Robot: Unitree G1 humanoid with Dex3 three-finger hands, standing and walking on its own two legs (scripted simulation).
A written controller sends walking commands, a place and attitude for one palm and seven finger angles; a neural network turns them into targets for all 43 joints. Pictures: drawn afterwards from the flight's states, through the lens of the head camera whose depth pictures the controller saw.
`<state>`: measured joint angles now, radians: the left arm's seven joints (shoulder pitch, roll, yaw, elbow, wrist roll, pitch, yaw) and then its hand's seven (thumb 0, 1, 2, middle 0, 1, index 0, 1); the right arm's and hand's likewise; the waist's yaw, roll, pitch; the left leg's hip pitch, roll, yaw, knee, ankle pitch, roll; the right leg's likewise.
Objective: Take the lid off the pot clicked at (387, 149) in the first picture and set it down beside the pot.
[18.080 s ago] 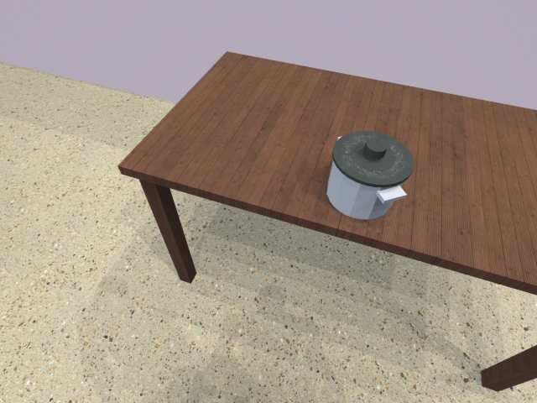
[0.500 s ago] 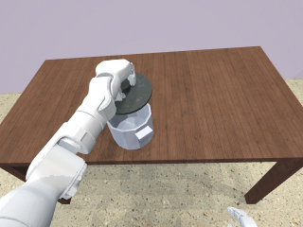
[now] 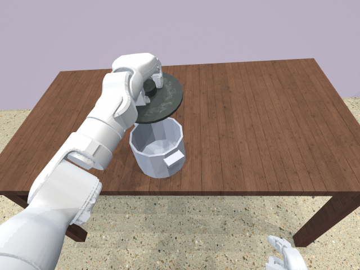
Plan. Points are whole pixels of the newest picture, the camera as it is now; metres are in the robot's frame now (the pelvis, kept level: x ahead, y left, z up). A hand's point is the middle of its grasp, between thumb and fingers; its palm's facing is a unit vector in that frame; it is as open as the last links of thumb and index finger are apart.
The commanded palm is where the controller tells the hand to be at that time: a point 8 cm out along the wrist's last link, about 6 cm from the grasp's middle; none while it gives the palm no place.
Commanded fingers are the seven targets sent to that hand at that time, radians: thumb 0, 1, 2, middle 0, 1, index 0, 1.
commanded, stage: lift the lid straight up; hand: left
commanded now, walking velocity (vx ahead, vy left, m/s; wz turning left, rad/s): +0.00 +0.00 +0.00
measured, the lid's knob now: (147, 88) +0.49 +0.08 +0.16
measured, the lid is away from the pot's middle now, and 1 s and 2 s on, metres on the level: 0.01 0.08 0.20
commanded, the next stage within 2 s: move the lid sideways beside the pot in 0.30 s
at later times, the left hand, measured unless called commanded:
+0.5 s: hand (137, 87) +0.46 +0.09 +0.19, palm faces -0.21 -0.04 -0.98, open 7.5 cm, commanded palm +0.43 +0.11 +0.27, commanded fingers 0.00 0.69 0.95 -0.94 -1.04 -0.87 -1.00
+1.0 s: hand (103, 92) +0.45 +0.17 +0.19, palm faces -0.24 -0.05 -0.97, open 7.5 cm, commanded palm +0.43 +0.17 +0.27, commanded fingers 0.00 0.69 0.95 -0.94 -1.04 -0.87 -1.00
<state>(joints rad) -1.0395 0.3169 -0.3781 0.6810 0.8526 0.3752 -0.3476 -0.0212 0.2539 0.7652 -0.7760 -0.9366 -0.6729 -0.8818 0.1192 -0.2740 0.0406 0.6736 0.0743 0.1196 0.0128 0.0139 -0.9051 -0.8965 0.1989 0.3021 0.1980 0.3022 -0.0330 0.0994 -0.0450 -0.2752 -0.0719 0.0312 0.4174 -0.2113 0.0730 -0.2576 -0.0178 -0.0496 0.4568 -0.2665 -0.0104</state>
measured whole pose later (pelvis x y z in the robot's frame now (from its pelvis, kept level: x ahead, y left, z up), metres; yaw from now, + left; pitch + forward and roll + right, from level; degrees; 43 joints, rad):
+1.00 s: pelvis -0.01 +0.01 +0.00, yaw +0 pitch +4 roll +0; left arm -1.02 0.46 -0.29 0.68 0.88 0.30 -0.44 -0.03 0.26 0.77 -0.78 -0.94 -0.67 -0.88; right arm 0.14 -0.29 0.04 0.65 0.08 0.11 0.00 0.01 -0.90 -0.90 0.20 0.30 0.20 0.30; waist -0.03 0.08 -0.02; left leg -0.27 -0.08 0.03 0.41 -0.20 0.09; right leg -0.25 -0.02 -0.05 0.43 -0.24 0.00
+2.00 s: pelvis -0.01 +0.03 +0.00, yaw +2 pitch +5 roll -2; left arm -0.99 0.69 -0.15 0.69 0.89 0.09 -0.51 -0.04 0.26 0.76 -0.78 -0.94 -0.66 -0.88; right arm 0.19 -0.31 0.02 0.64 0.08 0.15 -0.01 0.01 -0.90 -0.90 0.20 0.30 0.20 0.30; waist -0.04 0.07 0.00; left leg -0.32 -0.09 0.01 0.43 -0.19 0.11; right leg -0.26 -0.03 -0.07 0.38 -0.21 0.02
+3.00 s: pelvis +0.00 +0.05 +0.00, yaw +1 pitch +8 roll -2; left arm -0.99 0.70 -0.12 0.77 0.91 -0.01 -0.47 -0.05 0.26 0.76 -0.79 -0.95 -0.66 -0.88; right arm 0.22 -0.29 0.02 0.64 0.07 0.17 0.01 0.01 -0.90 -0.90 0.20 0.30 0.20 0.30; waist -0.05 0.07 -0.01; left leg -0.37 -0.11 0.01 0.43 -0.20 0.14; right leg -0.30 -0.05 -0.06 0.38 -0.21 0.00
